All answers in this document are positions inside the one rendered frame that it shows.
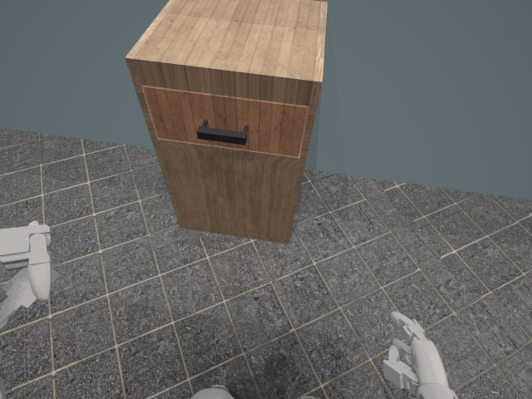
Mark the cabinet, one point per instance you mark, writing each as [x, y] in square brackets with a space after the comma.
[268, 50]

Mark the left robot hand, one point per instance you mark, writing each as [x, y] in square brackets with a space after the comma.
[25, 248]

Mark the right robot hand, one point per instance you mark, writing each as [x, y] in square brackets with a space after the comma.
[423, 364]

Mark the drawer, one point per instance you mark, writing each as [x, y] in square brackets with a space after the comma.
[274, 127]

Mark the robot left shin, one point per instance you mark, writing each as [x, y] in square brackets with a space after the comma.
[221, 387]

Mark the handle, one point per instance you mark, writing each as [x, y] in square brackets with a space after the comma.
[235, 137]

